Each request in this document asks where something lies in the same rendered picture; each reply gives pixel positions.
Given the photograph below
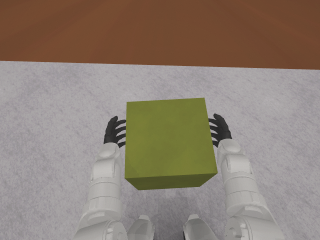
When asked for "robot left shin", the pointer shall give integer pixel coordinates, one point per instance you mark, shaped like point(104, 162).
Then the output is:
point(145, 217)

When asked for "right robot forearm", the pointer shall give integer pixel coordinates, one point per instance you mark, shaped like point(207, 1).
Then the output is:
point(242, 193)

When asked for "right robot upper arm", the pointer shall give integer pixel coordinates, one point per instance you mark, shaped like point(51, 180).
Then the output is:
point(243, 227)

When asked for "right robot hand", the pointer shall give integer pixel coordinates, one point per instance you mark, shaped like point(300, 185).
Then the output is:
point(222, 129)

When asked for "robot right shin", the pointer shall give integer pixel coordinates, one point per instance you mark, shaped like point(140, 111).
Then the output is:
point(193, 216)

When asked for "carton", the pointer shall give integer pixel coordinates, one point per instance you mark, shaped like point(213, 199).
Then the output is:
point(168, 144)

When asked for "left robot forearm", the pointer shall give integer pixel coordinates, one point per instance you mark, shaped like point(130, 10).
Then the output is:
point(104, 192)

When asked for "left robot upper arm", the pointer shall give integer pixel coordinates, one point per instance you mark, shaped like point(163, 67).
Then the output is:
point(107, 230)

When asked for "left robot hand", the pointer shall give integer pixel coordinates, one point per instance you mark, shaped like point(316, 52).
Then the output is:
point(111, 132)

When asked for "robot shin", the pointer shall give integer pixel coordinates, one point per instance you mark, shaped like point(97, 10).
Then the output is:
point(145, 217)
point(193, 216)

